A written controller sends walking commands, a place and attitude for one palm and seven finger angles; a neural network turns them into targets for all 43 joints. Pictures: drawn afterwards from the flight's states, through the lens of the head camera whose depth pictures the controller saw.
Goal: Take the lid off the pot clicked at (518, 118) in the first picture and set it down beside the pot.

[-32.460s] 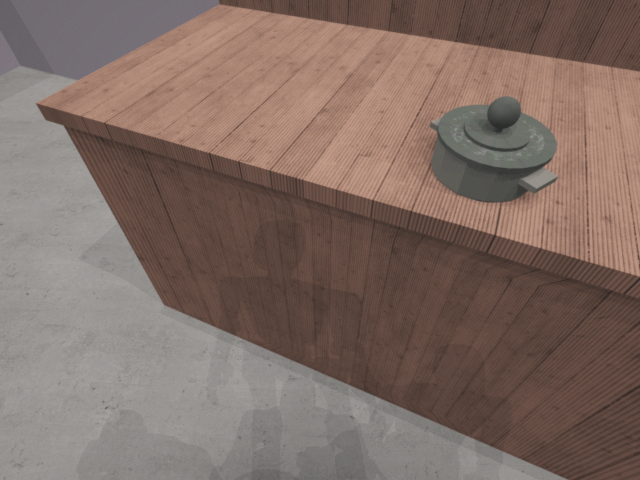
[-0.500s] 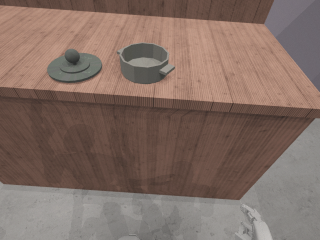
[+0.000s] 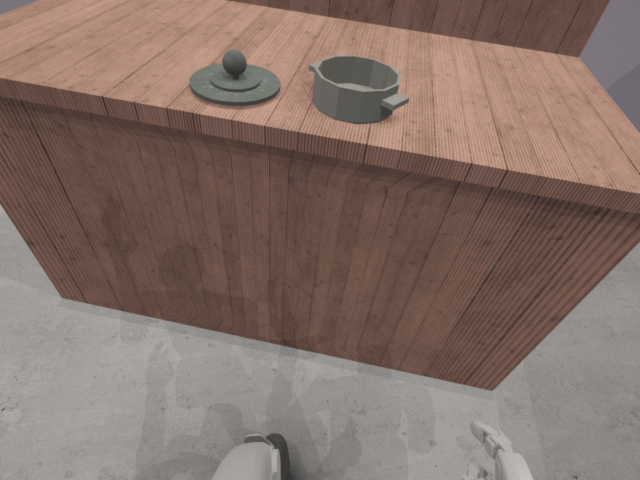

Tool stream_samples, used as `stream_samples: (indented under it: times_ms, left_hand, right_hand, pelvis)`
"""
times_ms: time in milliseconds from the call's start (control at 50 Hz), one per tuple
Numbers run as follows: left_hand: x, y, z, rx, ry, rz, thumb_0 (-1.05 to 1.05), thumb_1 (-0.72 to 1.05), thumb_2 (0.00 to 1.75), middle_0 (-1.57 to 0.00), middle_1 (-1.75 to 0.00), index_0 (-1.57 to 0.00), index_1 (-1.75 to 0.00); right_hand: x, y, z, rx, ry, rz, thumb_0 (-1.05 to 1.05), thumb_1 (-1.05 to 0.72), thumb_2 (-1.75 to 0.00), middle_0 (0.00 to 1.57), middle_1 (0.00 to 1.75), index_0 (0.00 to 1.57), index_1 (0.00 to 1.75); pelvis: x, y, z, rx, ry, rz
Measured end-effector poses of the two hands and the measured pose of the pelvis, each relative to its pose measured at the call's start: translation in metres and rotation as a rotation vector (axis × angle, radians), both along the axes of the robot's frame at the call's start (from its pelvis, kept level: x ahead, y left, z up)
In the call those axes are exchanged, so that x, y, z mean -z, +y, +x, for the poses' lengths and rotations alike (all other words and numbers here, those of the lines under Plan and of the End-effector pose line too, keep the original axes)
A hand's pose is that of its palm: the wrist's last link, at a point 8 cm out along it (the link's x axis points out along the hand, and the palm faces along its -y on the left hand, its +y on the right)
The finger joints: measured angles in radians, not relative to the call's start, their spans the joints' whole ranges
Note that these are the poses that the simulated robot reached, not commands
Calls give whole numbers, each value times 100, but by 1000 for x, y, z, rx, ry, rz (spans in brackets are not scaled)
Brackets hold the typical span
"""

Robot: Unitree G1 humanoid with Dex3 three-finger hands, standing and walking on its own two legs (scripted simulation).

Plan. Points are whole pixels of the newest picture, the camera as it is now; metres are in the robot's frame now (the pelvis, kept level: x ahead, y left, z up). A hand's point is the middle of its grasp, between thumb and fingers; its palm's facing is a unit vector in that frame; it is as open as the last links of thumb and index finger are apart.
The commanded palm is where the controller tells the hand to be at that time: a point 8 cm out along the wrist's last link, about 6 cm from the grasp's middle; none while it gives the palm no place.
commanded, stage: stop stepping back and stand still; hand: left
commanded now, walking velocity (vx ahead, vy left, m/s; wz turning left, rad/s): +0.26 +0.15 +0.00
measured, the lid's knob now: (234, 62) +0.80 +0.21 +0.16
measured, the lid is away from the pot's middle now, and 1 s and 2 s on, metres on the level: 0.24 0.24 0.24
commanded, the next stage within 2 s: let the arm hang, fingers relaxed in 1.18 s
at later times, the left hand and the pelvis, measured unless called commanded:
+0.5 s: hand out of the picture +0.10 +0.27 +0.31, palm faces +0.24 -0.91 -0.34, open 7.4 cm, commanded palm +0.06 +0.35 +0.33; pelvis -0.11 +0.09 +0.06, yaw -8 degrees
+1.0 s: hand out of the picture +0.03 +0.25 -0.10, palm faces -0.27 -0.95 -0.15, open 7.4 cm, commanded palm none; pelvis -0.14 +0.13 +0.03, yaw -10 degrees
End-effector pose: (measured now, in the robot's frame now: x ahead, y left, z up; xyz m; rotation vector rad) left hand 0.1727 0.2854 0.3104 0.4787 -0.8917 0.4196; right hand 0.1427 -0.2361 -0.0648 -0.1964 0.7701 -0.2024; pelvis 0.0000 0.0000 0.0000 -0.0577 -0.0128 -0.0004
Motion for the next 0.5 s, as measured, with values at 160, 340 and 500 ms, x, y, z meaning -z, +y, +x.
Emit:
stream_samples:
  times_ms: [160, 340, 500]
  left_hand:
    - [-18, 21, -89, 14, -10, 111, 2, 88, 90, -22, -30, -22, -30]
    - [-37, 97, -68, -29, 4, -78, 1, 89, 90, -21, -30, -21, -30]
    - [-9, 39, -99, 254, 269, 20, 2, 89, 90, -21, -30, -21, -30]
  right_hand:
    - [-32, 44, -35, -37, 21, -60, 2, -90, -90, 21, 30, 20, 30]
    - [-68, 101, -68, -49, -120, 3, 2, -90, -90, 21, 30, 20, 30]
    - [-81, 104, -117, 42, -135, -9, 2, -90, -90, 21, 30, 20, 30]
  pelvis:
    - [-26, 39, -30, 33, 0, 20]
    - [-51, 80, -91, 72, -25, -31]
    - [-58, 92, -109, 138, 5, -6]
